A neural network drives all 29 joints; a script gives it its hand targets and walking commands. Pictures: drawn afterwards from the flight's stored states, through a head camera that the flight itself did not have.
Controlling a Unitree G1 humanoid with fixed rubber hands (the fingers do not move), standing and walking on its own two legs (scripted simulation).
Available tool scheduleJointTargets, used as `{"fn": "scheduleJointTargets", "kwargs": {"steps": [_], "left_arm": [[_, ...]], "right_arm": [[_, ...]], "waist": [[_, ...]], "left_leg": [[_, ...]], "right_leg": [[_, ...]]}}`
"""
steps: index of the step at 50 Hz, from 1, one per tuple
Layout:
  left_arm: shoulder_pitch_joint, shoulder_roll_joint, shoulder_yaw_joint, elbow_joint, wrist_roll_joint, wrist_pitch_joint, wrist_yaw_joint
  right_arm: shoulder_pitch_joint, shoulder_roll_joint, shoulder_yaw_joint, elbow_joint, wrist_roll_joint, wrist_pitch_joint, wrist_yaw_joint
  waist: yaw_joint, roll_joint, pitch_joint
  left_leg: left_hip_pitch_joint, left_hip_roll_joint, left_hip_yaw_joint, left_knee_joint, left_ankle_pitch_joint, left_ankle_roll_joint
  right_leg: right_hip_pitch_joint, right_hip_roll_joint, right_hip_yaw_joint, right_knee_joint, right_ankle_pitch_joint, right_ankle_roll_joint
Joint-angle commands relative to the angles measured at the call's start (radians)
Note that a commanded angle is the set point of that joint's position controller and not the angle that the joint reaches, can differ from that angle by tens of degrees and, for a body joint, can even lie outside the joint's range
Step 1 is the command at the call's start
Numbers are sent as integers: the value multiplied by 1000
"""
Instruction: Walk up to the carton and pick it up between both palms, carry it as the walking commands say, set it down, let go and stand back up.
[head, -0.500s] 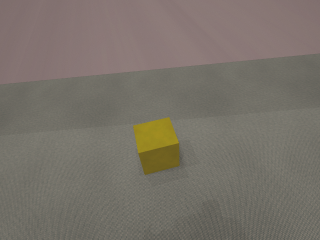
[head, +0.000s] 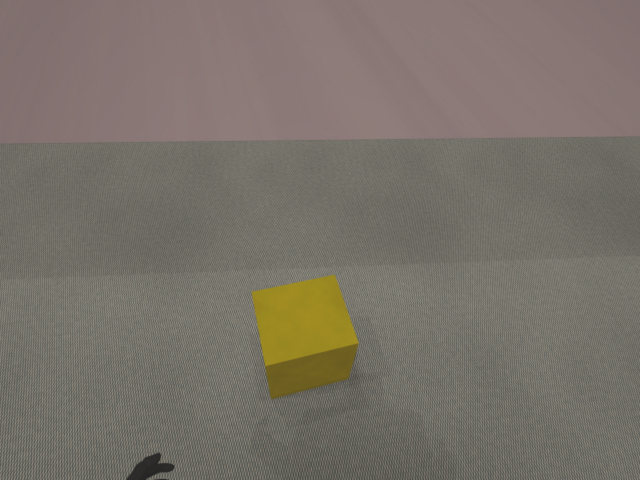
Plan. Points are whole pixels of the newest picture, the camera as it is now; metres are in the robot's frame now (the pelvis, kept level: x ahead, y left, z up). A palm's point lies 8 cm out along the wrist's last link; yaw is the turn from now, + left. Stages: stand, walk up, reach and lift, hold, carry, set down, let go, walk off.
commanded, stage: walk up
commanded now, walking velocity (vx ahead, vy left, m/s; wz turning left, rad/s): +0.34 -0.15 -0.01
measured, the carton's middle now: (302, 337) +0.58 +0.08 -0.64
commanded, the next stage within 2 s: none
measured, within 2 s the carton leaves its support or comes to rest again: neither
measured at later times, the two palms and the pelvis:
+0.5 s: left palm (201, 427) +0.20 +0.19 -0.10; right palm (568, 437) +0.22 -0.33 -0.13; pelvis +0.14 -0.08 -0.01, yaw +1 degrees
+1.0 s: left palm (170, 410) +0.23 +0.25 -0.13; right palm (553, 434) +0.22 -0.29 -0.10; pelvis +0.14 -0.02 -0.01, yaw +0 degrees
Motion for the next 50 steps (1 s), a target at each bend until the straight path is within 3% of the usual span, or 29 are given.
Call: {"fn": "scheduleJointTargets", "kwargs": {"steps": [1, 8, 10, 12, 13, 14, 15, 16, 18, 19, 25, 26, 27, 28, 32, 33, 34, 35, 36, 37, 38, 39, 40, 43, 45, 46, 47, 48, 50], "left_arm": [[-11, 6, 17, -28, 23, 47, -32], [-113, -2, 12, -30, 15, 53, -45], [-78, -12, 13, -16, 11, 25, -32], [36, 19, 24, 29, 30, 12, -13], [96, 55, 38, 45, 39, 3, -6], [195, 129, 57, 69, 46, -6, -2], [257, 208, 66, 78, 42, -7, 3], [265, 202, 63, 88, 38, 1, 5], [140, 149, 48, 48, 35, -3, 13], [159, 162, 59, 35, 35, -2, 28], [146, 118, 54, 17, 40, -1, 39], [138, 126, 52, 0, 34, -2, 44], [117, 123, 46, -11, 25, 1, 50], [88, 86, 34, -19, 23, 1, 38], [62, 110, 38, -36, 16, 34, 25], [37, 118, 41, -42, 12, 44, 28], [24, 153, 55, -52, 13, 44, 39], [59, 203, 75, -53, 1, 53, 56], [79, 190, 79, -58, -6, 56, 59], [91, 153, 67, -64, -8, 62, 63], [59, 106, 58, -72, -11, 68, 63], [37, 67, 48, -83, -13, 83, 68], [44, 45, 41, -68, -11, 93, 66], [7, 44, 37, -50, -2, 108, 57], [16, 48, 41, -27, 2, 125, 43], [36, 37, 34, -18, -4, 128, 34], [70, 17, 27, -6, 7, 125, 25], [38, 39, 34, -12, 9, 125, 13], [36, 20, 30, -2, 0, 121, 7]], "right_arm": [[152, -120, -85, 36, -25, -8, -40], [39, -149, -89, -3, -29, 22, -44], [5, -142, -79, 24, -29, 23, -30], [-1, -128, -69, 26, -19, 29, -24], [13, -109, -66, 19, -18, 27, -23], [17, -67, -61, 9, -16, 24, -20], [-6, -41, -61, -34, -11, 33, -19], [-61, -57, -63, -38, -19, 52, -17], [-51, -65, -63, -18, -29, 61, -7], [-11, -74, -61, 5, -37, 76, -4], [-114, -60, -49, 10, -14, 102, 15], [-112, -63, -43, 3, -11, 109, 8], [-111, -61, -41, 10, -1, 117, 1], [-85, -20, -27, 1, 10, 115, -5], [-76, -8, -14, 1, 4, 109, -13], [-58, -12, -14, 4, -1, 98, -19], [-22, -35, -34, 24, -9, 97, -25], [-14, -119, -73, 9, -11, 105, -17], [7, -168, -90, 1, -12, 105, -14], [28, -217, -100, -4, -19, 103, -3], [-5, -233, -108, -5, -15, 99, -3], [-24, -213, -107, -5, -22, 96, -16], [-51, -173, -99, -3, -21, 94, -20], [-119, -134, -84, -20, -34, 97, -36], [-139, -134, -77, -48, -34, 84, -46], [-168, -130, -73, -63, -24, 88, -47], [-137, -83, -46, -47, -25, 80, -43], [-159, -88, -43, -51, -22, 87, -40], [-155, -103, -49, -43, -27, 97, -39]], "waist": [[-69, 148, -119], [-63, 159, 31], [-40, 222, -18], [14, 154, -90], [33, 76, -145], [74, -121, -184], [93, -362, -139], [96, -301, -89], [49, -224, 33], [35, -156, 40], [27, -189, 54], [24, -218, 64], [15, -233, 83], [-8, -258, 33], [10, -296, -39], [-10, -269, -58], [-9, -188, -67], [-7, -90, -19], [5, -38, -62], [-12, 72, -132], [-3, 153, -118], [-19, 214, -81], [-12, 198, -75], [-1, 142, -34], [2, 122, -42], [10, 145, -48], [0, 130, -100], [-1, 176, -66], [-15, 225, -28]], "left_leg": [[370, 251, -186, -116, 771, 63], [200, 245, -127, -223, 381, 62], [203, 147, -52, -183, 193, 52], [163, 96, -1, -44, 174, 27], [118, 65, 34, 85, 181, 5], [-24, -3, 68, 274, -43, -25], [-211, -76, 14, 485, -401, -39], [-229, -42, -59, 540, -436, -35], [-266, -25, -90, 568, -305, -43], [-267, -19, -115, 599, -279, -56], [-170, -13, -93, 458, -142, -72], [-170, -24, -83, 432, -126, -81], [-152, -30, -74, 413, -158, -86], [-70, -45, -69, 350, -174, -77], [27, -72, -6, 158, -108, -66], [70, -82, 22, 34, -21, -62], [88, -65, 31, -84, 110, -70], [61, -25, -16, -96, 172, -63], [86, 59, -84, -32, 438, -36], [135, 148, -151, -41, 748, 12], [152, 227, -236, -51, 1047, 100], [105, 269, -220, -56, 1154, 185], [67, 268, -195, -67, 1073, 218], [8, 187, -182, -99, 776, 168], [-1, 215, -250, -115, 614, 147], [-19, 199, -260, -138, 431, 143], [-45, 159, -263, -234, -161, 121], [-82, 143, -278, -291, -385, 102], [-95, 143, -297, -320, -396, 99]], "right_leg": [[-167, -21, -13, -31, 108, -11], [-75, -45, -52, -343, 221, -4], [54, -11, -96, -505, 274, -13], [255, 30, -141, -592, 302, -12], [362, 7, -99, -607, 308, -35], [492, -156, 99, -660, 337, -84], [506, -368, 427, -764, 397, -174], [438, -391, 447, -781, 351, -206], [314, -338, 390, -841, 181, -178], [309, -373, 452, -829, 237, -145], [200, -277, 293, -859, 310, -160], [214, -274, 266, -823, 507, -162], [221, -274, 210, -744, 875, -174], [217, -217, 131, -696, 1049, -176], [260, -202, 111, -677, 794, -191], [287, -184, 102, -639, 729, -173], [301, -233, 127, -590, 726, -144], [286, -271, 173, -502, 845, -117], [282, -242, 139, -414, 876, -99], [255, -175, 72, -300, 587, -59], [158, -48, 31, -180, 53, -20], [107, 20, 30, -17, -247, -13], [102, 25, 40, 90, -257, -10], [69, 33, 38, 83, -189, -21], [46, 35, 67, 97, -124, -14], [70, 29, 66, 51, -108, -19], [123, 10, 44, -55, -24, -44], [136, 26, 0, -114, -32, -45], [172, 31, -14, -258, -60, -45]]}}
